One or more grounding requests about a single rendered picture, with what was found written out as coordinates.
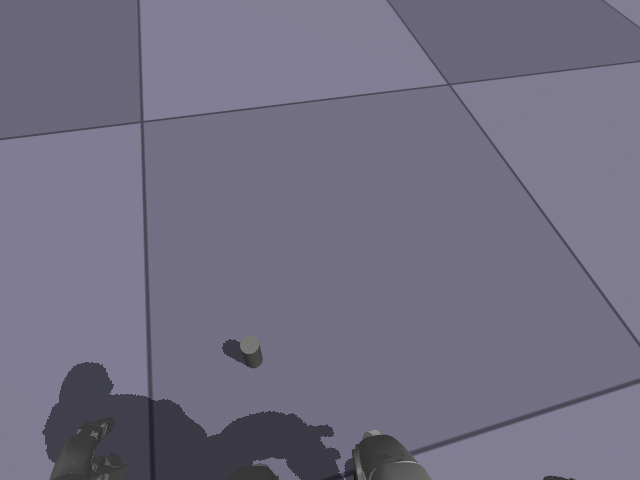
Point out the left robot hand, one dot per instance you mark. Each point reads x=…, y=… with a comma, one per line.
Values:
x=77, y=454

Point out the can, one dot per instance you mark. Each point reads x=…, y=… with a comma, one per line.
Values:
x=251, y=351

